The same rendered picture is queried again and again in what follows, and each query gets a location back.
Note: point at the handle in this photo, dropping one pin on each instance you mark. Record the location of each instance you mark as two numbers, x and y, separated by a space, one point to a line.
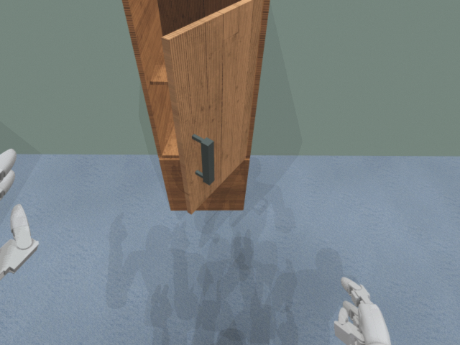
207 154

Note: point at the right robot hand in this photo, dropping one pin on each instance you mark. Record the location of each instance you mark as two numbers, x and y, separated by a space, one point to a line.
368 326

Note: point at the cupboard door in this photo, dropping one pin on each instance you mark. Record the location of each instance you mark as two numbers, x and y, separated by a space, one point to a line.
210 66

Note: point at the left robot hand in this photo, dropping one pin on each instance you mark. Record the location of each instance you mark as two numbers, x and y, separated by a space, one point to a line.
18 250

